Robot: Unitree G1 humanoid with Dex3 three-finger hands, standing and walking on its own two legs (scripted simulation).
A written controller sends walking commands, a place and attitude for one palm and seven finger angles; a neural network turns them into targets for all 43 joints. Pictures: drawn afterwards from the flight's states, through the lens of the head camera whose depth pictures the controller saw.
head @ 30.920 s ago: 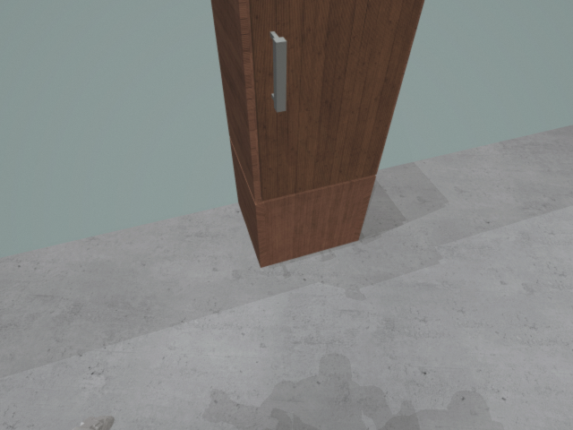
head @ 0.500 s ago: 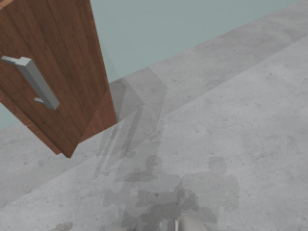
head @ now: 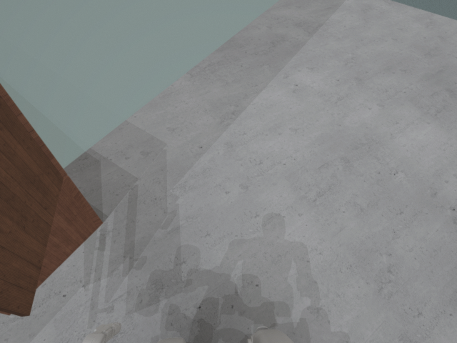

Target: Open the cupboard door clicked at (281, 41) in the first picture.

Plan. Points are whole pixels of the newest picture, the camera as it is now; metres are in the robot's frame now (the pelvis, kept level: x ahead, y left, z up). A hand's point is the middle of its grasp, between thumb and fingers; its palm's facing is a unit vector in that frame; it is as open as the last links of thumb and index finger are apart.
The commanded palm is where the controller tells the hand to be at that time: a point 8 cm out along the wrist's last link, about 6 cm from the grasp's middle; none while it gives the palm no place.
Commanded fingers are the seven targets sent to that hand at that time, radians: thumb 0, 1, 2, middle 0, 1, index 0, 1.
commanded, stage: walk to a spot facing it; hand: left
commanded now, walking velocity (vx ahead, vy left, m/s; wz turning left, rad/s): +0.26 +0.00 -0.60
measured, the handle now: out of the picture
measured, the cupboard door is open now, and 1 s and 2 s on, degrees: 41 41 41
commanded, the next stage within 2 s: turn to face it in 1.50 s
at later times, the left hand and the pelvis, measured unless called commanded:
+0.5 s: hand (166, 316) +0.18 +0.13 -0.16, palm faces -0.26 -0.95 -0.20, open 7.4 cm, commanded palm none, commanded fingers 0.00 0.90 0.90 -0.20 -0.30 -0.20 -0.30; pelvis +0.10 -0.05 +0.01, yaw -18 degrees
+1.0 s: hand (269, 173) +0.54 -0.09 -0.15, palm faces -0.56 -0.79 -0.23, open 7.4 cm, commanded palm none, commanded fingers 0.00 0.90 0.90 -0.20 -0.30 -0.20 -0.30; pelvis +0.30 -0.16 -0.01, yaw -32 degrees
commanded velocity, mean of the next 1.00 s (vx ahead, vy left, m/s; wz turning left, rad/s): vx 0.34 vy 0.00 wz -0.44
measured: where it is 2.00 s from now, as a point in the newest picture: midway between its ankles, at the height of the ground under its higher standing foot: (315, 235)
